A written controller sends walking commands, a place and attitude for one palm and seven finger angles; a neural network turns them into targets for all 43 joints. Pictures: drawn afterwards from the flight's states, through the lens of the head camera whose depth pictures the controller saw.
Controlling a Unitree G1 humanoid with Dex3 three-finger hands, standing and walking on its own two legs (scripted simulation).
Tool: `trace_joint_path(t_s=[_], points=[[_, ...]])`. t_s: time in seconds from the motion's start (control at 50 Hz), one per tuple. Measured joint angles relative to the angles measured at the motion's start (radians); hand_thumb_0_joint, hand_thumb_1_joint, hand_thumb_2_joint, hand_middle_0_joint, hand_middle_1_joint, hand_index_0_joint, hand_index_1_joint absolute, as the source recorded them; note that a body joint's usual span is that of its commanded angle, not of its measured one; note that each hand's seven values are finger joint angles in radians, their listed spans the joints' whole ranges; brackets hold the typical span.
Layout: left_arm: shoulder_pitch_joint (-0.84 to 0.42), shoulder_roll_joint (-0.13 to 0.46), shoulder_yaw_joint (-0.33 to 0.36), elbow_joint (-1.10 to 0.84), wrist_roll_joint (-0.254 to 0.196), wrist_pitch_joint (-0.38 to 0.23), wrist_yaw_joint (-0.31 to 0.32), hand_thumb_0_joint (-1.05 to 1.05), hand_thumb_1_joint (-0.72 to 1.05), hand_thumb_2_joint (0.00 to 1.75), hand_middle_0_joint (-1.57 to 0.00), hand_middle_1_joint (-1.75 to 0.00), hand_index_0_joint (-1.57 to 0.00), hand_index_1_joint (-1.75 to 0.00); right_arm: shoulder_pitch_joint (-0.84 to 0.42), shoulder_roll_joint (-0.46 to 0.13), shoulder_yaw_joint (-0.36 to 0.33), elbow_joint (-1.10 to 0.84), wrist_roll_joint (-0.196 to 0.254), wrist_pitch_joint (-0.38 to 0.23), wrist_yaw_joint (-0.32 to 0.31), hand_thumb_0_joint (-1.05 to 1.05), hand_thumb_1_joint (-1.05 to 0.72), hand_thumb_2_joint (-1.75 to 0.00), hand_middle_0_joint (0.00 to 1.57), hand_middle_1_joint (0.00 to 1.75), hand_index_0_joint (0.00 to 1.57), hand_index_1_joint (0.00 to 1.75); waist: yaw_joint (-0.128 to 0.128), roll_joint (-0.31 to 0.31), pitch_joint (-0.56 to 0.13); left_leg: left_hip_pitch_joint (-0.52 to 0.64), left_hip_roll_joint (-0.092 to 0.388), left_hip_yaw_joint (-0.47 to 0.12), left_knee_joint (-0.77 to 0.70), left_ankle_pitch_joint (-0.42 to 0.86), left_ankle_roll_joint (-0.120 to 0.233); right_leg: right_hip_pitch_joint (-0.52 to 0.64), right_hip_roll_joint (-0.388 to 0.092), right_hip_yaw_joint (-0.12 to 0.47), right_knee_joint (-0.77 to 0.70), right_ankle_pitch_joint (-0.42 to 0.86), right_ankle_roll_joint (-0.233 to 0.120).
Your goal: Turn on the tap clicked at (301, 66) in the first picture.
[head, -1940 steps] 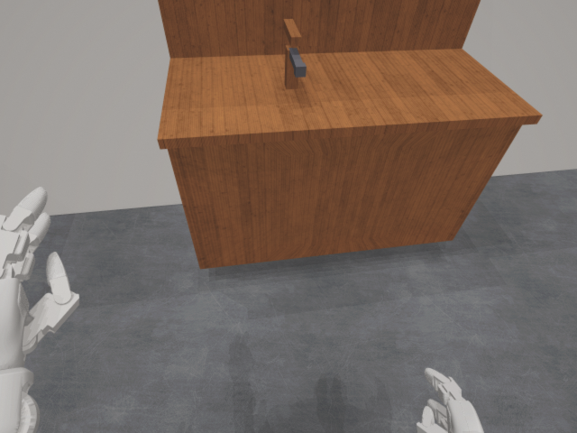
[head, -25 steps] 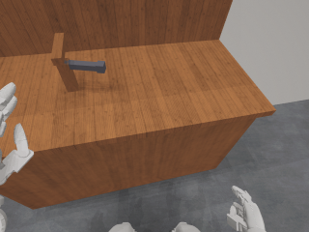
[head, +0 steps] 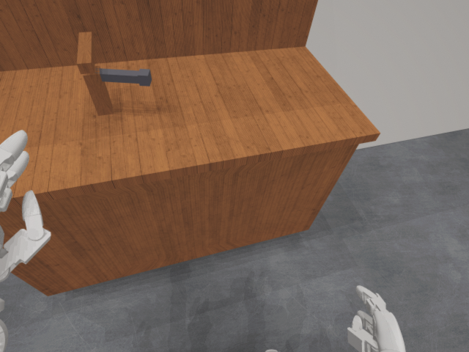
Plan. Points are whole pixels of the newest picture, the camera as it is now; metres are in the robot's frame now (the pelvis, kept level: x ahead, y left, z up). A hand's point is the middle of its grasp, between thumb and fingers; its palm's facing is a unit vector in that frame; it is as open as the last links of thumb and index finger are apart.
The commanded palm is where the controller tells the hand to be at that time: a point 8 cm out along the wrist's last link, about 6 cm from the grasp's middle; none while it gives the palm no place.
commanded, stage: stop stepping back and stand still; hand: left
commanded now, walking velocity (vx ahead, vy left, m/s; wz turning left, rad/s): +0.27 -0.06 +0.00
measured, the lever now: (144, 77) +0.68 +0.25 +0.07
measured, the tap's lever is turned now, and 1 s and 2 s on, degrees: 74 74 74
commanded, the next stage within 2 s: stand and check the lever's angle in 0.72 s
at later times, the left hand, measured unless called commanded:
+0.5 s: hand out of the picture +0.13 +0.24 +0.17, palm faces +0.42 -0.84 -0.35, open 7.5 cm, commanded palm +0.07 +0.28 +0.19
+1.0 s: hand out of the picture +0.13 +0.25 +0.17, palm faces +0.44 -0.83 -0.34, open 7.5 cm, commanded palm +0.08 +0.29 +0.19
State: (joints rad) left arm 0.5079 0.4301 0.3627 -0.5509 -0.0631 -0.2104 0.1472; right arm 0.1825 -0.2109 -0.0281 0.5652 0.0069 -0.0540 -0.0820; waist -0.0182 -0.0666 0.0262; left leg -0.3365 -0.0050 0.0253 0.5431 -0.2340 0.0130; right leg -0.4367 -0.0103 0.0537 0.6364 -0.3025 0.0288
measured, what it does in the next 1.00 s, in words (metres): steps on the spot: right foot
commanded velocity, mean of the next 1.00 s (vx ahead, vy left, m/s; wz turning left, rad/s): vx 0.12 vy -0.01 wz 0.00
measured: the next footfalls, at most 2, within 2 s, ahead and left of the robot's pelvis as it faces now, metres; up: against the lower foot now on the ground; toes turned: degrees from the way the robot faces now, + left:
right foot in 0.58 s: -0.03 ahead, -0.11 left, +0.00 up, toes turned -2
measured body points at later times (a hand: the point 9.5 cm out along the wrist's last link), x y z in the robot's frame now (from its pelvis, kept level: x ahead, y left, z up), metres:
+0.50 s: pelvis -0.09 +0.00 +0.00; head -0.13 +0.00 +0.45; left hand +0.10 +0.29 +0.19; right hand +0.04 -0.24 -0.08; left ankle -0.07 +0.12 -0.73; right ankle -0.07 -0.11 -0.68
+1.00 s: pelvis -0.08 +0.00 +0.01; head -0.08 +0.01 +0.46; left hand +0.10 +0.29 +0.19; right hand +0.10 -0.23 -0.07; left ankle -0.04 +0.13 -0.73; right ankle -0.07 -0.11 -0.73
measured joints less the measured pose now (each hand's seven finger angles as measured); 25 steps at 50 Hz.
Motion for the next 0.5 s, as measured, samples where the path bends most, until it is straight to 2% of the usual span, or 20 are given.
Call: trace_joint_path(t_s=[0.04, 0.08, 0.14, 0.16, 0.2, 0.26, 0.3, 0.34, 0.38, 0.42, 0.46, 0.5], points=[[-0.001, -0.008, 0.01, 0.013, -0.006, 0.021, 0.008, 0.02, 0.88, 0.9, -0.22, -0.3, -0.21, -0.3, 0.018, 0.005, -0.001, 0.006, -0.002, -0.025, 0.002, 0.01, -0.9, -0.9, 0.2, 0.3, 0.2, 0.3, 0.004, -0.002, 0.009, 0.006, 0.0, 0.001, -0.017, 0.015, 0.001, -0.026, 0.017, 0.003, 0.126, -0.096, -0.001], [0.002, -0.03, 0.004, 0.019, -0.006, 0.043, 0.017, 0.02, 0.88, 0.9, -0.22, -0.3, -0.21, -0.3, 0.046, 0.005, 0.003, 0.011, 0.004, -0.053, 0.01, 0.01, -0.9, -0.9, 0.2, 0.3, 0.2, 0.3, 0.004, 0.016, 0.009, 0.018, 0.006, -0.009, -0.04, 0.039, -0.002, -0.004, 0.025, -0.019, 0.151, -0.116, -0.001], [0.019, -0.055, -0.011, 0.022, 0.002, 0.066, 0.027, 0.02, 0.89, 0.9, -0.21, -0.3, -0.21, -0.3, 0.086, 0.007, 0.023, 0.018, 0.008, -0.069, 0.015, 0.01, -0.9, -0.9, 0.2, 0.3, 0.2, 0.3, 0.006, 0.036, -0.011, 0.022, 0.013, -0.016, -0.04, 0.046, -0.006, 0.104, 0.024, -0.051, -0.002, -0.092, -0.007], [0.019, -0.059, -0.015, 0.028, 0.009, 0.066, 0.026, 0.02, 0.89, 0.9, -0.21, -0.3, -0.21, -0.3, 0.093, 0.008, 0.03, 0.022, 0.005, -0.068, 0.015, 0.01, -0.9, -0.9, 0.2, 0.3, 0.21, 0.3, 0.009, 0.039, -0.018, 0.012, 0.013, -0.015, -0.02, 0.027, -0.008, 0.14, 0.024, -0.054, -0.071, -0.055, -0.019], [-0.003, -0.076, -0.034, 0.052, 0.02, 0.068, 0.019, 0.02, 0.89, 0.9, -0.21, -0.3, -0.21, -0.3, 0.087, 0.005, 0.034, 0.044, -0.003, -0.055, 0.017, 0.01, -0.9, -0.9, 0.2, 0.3, 0.21, 0.3, 0.013, 0.062, -0.017, -0.02, 0.019, -0.028, 0.059, -0.076, -0.008, 0.15, 0.035, -0.064, -0.112, 0.082, -0.047], [-0.039, -0.094, -0.063, 0.078, 0.026, 0.078, 0.012, 0.02, 0.89, 0.9, -0.21, -0.3, -0.21, -0.3, 0.07, 0.006, 0.037, 0.099, -0.007, -0.036, 0.019, 0.01, -0.9, -0.9, 0.2, 0.3, 0.21, 0.3, 0.024, 0.053, -0.034, -0.077, 0.002, -0.019, 0.293, -0.164, -0.007, 0.134, 0.027, -0.058, -0.1, 0.106, -0.066], [-0.055, -0.097, -0.071, 0.096, 0.024, 0.085, 0.012, 0.02, 0.88, 0.9, -0.21, -0.3, -0.21, -0.3, 0.068, 0.011, 0.043, 0.117, -0.008, -0.025, 0.015, 0.01, -0.9, -0.9, 0.2, 0.3, 0.21, 0.3, 0.021, 0.035, -0.056, -0.062, 0.004, 0.01, 0.333, -0.185, 0.001, 0.12, 0.011, -0.058, -0.096, 0.098, -0.068], [-0.063, -0.094, -0.072, 0.105, 0.022, 0.092, 0.015, 0.02, 0.88, 0.9, -0.21, -0.3, -0.21, -0.3, 0.073, 0.009, 0.049, 0.11, -0.009, -0.023, 0.007, 0.01, -0.9, -0.9, 0.2, 0.3, 0.21, 0.3, 0.014, 0.028, -0.076, 0.002, 0.016, 0.031, 0.24, -0.21, 0.013, 0.098, -0.002, -0.072, -0.079, 0.072, -0.066], [-0.072, -0.091, -0.066, 0.099, 0.018, 0.095, 0.021, 0.02, 0.88, 0.9, -0.21, -0.3, -0.21, -0.3, 0.075, -0.006, 0.049, 0.081, -0.012, -0.034, -0.002, 0.01, -0.9, -0.9, 0.2, 0.3, 0.21, 0.3, 0.0, 0.053, -0.082, 0.063, 0.03, 0.005, 0.081, -0.238, 0.031, 0.05, 0.01, -0.087, -0.013, -0.027, -0.062], [-0.082, -0.071, -0.043, 0.101, 0.022, 0.102, 0.02, 0.02, 0.88, 0.9, -0.21, -0.3, -0.21, -0.3, 0.067, 0.002, 0.041, 0.065, -0.01, -0.043, -0.003, 0.01, -0.9, -0.9, 0.2, 0.3, 0.21, 0.3, -0.003, 0.048, -0.061, 0.058, 0.03, 0.02, 0.073, -0.085, 0.027, -0.013, 0.021, -0.069, 0.193, -0.117, -0.042], [-0.076, -0.057, -0.028, 0.124, 0.023, 0.096, 0.016, 0.02, 0.88, 0.9, -0.21, -0.3, -0.21, -0.3, 0.082, 0.018, 0.036, 0.066, -0.003, -0.055, 0.008, 0.01, -0.9, -0.9, 0.2, 0.3, 0.21, 0.3, -0.014, 0.047, -0.069, 0.068, 0.024, 0.023, 0.057, -0.055, 0.025, -0.047, 0.027, -0.065, 0.377, -0.121, -0.034], [-0.064, -0.062, -0.029, 0.145, 0.02, 0.096, 0.015, 0.02, 0.89, 0.9, -0.21, -0.3, -0.21, -0.3, 0.102, 0.024, 0.041, 0.08, 0.002, -0.061, 0.017, 0.01, -0.9, -0.9, 0.2, 0.3, 0.21, 0.3, -0.022, 0.06, -0.084, 0.085, 0.026, 0.011, 0.01, -0.039, 0.015, -0.011, 0.019, -0.089, 0.344, -0.114, -0.034]])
